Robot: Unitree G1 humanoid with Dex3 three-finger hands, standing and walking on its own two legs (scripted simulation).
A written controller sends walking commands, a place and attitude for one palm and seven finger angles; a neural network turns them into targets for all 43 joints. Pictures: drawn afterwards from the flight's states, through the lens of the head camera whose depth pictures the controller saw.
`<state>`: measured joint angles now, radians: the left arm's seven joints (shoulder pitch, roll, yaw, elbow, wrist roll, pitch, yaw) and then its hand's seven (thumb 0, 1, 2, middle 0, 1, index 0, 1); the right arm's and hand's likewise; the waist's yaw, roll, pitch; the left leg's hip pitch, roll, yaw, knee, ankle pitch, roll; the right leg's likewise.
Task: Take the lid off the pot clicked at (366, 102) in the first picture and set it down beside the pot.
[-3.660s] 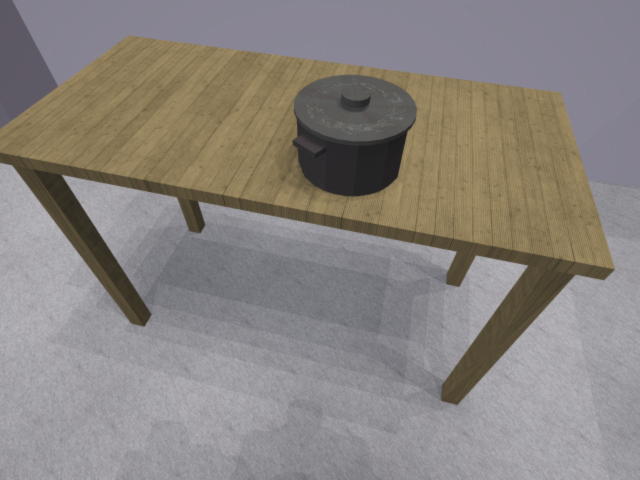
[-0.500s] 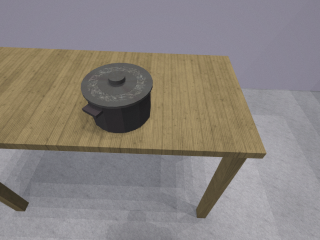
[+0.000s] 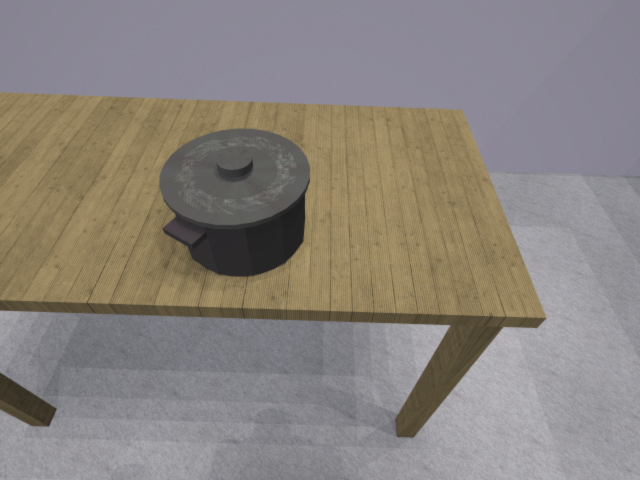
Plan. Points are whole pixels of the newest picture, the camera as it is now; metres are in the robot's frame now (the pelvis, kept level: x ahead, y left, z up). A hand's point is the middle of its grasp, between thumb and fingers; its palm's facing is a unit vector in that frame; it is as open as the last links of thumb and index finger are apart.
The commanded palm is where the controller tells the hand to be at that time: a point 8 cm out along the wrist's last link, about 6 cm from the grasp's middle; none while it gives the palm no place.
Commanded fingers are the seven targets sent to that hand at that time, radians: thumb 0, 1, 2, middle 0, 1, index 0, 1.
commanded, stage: come to a stop and stand still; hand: left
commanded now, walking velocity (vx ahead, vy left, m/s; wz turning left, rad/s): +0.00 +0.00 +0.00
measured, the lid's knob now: (234, 162) +0.49 +0.16 +0.13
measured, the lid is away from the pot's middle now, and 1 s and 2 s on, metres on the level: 0.00 0.00 0.00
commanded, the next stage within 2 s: look again from close up in 0.28 s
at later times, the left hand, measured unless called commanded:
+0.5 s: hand out of the picture -0.01 +0.17 -0.18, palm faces +0.03 -0.98 -0.18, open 7.4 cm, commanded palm none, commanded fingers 0.00 0.90 0.90 -0.20 -0.30 -0.20 -0.30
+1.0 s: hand out of the picture -0.03 +0.17 -0.18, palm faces +0.03 -0.99 -0.16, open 7.4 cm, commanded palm none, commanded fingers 0.00 0.90 0.90 -0.20 -0.30 -0.20 -0.30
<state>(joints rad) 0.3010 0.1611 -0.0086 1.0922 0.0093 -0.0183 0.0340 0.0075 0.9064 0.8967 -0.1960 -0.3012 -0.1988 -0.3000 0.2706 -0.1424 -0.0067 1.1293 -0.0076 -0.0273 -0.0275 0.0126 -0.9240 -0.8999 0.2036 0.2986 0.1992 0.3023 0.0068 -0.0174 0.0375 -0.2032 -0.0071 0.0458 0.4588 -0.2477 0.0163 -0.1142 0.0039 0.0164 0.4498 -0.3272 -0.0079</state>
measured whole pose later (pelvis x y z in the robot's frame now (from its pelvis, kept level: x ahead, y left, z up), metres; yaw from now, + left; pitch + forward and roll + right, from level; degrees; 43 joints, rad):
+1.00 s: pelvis +0.00 +0.01 +0.00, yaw +0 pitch -1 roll +0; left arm 0.34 0.13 -0.01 1.11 0.01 -0.02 0.04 0.01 0.91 0.90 -0.20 -0.30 -0.20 -0.30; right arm 0.29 -0.12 -0.01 1.15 0.00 -0.02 -0.03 0.01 -0.92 -0.90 0.20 0.30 0.20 0.30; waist 0.01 -0.02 0.05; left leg -0.19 -0.01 0.05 0.44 -0.24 0.03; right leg -0.09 0.00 0.02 0.43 -0.31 0.00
